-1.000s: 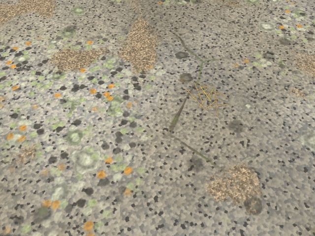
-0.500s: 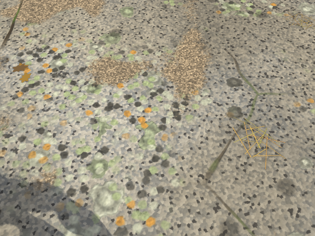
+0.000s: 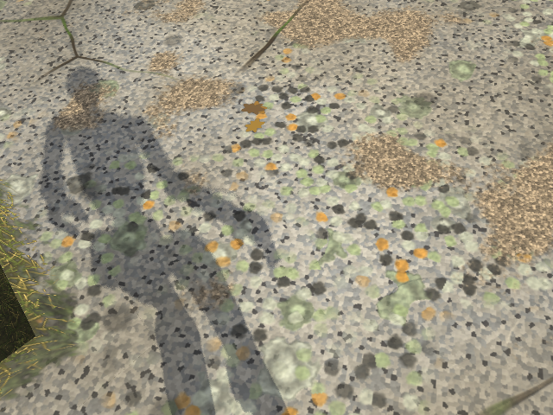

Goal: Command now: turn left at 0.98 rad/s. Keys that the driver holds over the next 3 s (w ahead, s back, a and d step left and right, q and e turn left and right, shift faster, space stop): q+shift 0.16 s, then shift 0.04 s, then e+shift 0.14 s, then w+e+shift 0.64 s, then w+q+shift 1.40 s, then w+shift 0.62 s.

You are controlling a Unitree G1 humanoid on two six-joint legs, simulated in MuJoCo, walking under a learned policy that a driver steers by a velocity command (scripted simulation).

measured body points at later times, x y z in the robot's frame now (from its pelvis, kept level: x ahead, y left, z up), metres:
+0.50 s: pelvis +0.03 +0.01 +0.00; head +0.03 +0.03 +0.45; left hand +0.01 +0.28 -0.14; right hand +0.21 -0.21 -0.10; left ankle -0.03 +0.11 -0.74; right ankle +0.03 -0.11 -0.68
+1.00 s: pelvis +0.29 -0.11 -0.05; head +0.32 -0.12 +0.40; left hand +0.49 +0.15 -0.14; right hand +0.29 -0.39 -0.17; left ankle +0.11 +0.12 -0.61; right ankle +0.34 -0.17 -0.74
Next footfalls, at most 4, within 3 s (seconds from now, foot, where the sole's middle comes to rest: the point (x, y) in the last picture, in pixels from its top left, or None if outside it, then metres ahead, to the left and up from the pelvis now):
0.38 left None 0.01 0.12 -0.78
0.90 right None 0.38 -0.18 -0.78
1.40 left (380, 269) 0.85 -0.24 -0.78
1.82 right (424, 158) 1.26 -0.44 -0.78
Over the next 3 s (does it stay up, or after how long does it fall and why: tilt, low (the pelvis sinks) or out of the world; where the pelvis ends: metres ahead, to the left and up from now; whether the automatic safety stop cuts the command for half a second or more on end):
stays up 1.96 0.21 -0.01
